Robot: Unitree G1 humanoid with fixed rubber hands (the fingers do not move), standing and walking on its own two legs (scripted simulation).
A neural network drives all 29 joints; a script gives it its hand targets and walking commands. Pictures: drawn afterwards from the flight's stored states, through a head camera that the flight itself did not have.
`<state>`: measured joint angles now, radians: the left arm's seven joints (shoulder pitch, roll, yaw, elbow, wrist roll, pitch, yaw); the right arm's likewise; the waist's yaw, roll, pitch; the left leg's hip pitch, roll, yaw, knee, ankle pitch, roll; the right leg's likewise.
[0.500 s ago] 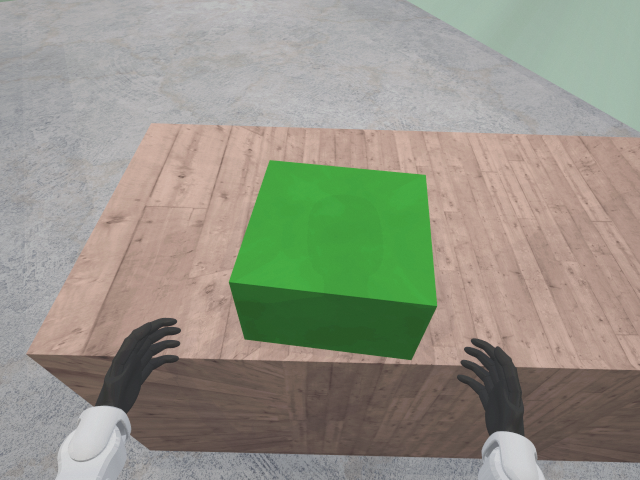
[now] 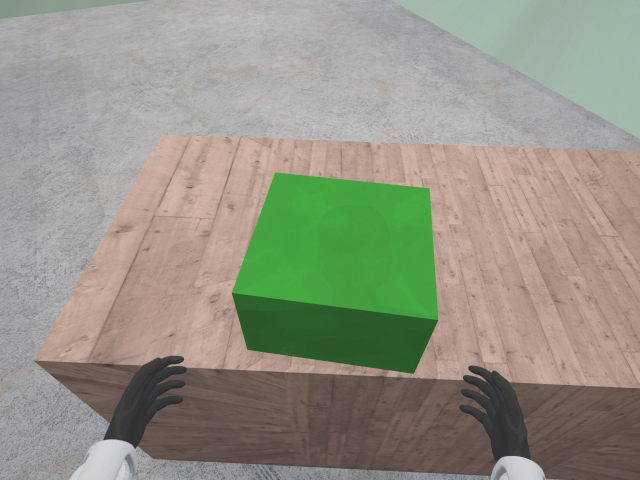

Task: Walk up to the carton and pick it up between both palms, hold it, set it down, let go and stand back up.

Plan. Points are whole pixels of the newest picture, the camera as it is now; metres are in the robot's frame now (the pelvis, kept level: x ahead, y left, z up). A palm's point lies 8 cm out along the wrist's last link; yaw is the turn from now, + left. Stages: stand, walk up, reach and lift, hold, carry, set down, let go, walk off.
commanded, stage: set down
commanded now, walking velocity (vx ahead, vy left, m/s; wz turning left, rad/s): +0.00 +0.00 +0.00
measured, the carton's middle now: (340, 267) +0.46 -0.01 -0.05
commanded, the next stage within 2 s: let go in 0.58 s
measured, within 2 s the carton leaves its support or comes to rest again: neither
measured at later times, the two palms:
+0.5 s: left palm (143, 440) +0.18 +0.24 -0.05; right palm (512, 451) +0.18 -0.22 -0.06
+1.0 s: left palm (172, 453) +0.17 +0.21 -0.07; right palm out of the picture +0.15 -0.24 -0.07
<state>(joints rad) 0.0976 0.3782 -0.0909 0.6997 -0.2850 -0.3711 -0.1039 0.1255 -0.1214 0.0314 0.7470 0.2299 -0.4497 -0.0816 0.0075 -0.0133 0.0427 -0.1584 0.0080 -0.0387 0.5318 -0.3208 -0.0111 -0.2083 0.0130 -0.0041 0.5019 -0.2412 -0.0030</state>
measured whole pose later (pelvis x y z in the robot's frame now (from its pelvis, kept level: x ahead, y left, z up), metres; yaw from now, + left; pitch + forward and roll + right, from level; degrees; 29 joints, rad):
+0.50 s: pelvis +0.01 +0.00 +0.01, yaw -1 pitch -5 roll +0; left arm 0.16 0.28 -0.02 0.63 -0.11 -0.12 -0.05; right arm 0.15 -0.15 0.00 0.76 0.09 -0.31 -0.03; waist 0.02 0.00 0.06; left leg -0.04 0.02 -0.01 0.39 -0.27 -0.01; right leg -0.10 0.02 0.02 0.38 -0.19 -0.01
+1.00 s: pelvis +0.01 -0.01 +0.01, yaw -2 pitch -4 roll +0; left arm 0.17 0.20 -0.01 0.52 -0.01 0.11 0.03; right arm 0.16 -0.18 -0.04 0.77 -0.02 -0.23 0.02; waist 0.01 -0.02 0.10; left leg -0.04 0.04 0.01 0.36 -0.25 -0.03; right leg -0.11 0.03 0.02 0.36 -0.18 -0.02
